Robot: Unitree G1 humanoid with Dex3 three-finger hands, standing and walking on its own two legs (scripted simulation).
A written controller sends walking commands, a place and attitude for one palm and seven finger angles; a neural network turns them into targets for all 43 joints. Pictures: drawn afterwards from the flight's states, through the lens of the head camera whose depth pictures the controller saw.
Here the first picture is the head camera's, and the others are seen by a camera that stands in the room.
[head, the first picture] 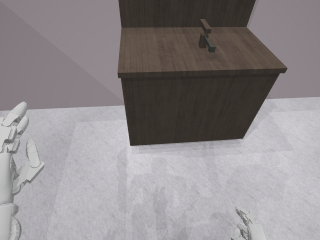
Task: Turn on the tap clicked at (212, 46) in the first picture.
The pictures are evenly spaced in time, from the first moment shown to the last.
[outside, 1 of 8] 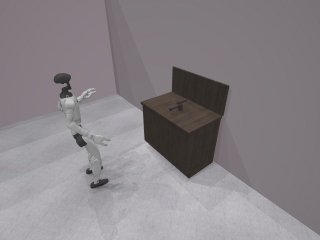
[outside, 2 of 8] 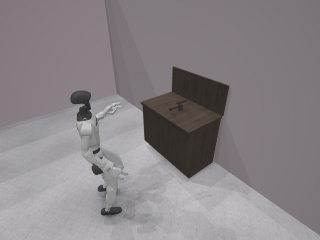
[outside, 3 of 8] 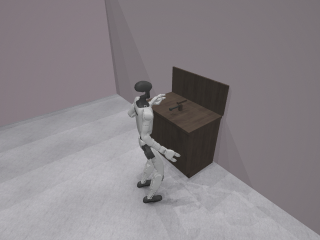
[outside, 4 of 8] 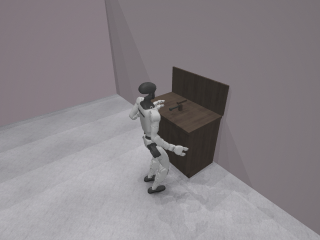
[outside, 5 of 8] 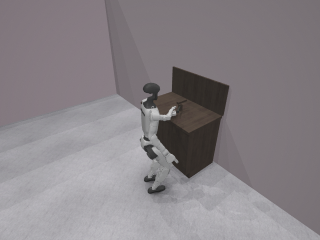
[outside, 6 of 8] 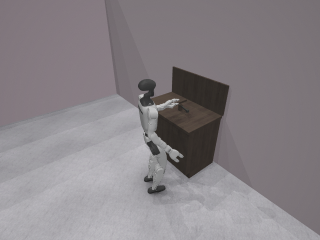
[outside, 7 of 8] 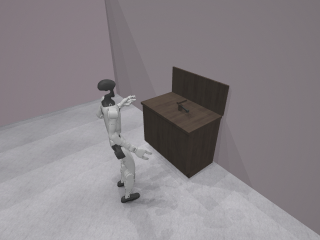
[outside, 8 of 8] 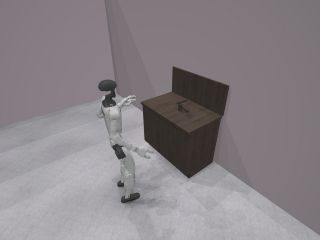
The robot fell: no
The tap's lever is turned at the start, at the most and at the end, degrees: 0 78 78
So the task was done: yes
